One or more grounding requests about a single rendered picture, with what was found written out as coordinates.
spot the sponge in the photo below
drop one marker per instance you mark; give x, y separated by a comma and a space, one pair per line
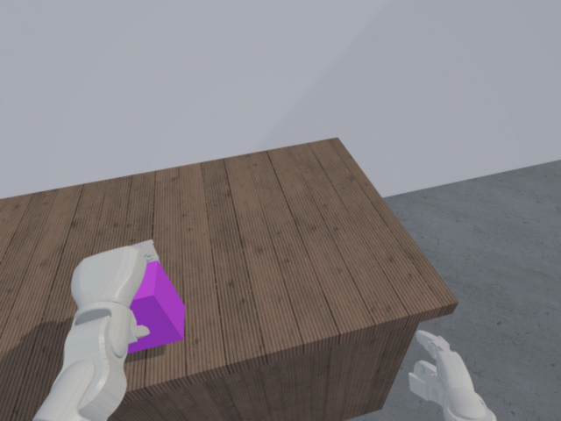
158, 307

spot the robot right forearm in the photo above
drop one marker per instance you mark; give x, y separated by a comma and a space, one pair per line
461, 404

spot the table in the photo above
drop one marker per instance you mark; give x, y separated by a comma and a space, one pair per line
302, 289

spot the right robot hand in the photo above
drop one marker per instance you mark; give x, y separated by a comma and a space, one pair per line
430, 382

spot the left robot hand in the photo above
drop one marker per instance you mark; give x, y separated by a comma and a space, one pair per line
114, 276

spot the robot left forearm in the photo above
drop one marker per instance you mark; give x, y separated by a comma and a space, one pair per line
91, 383

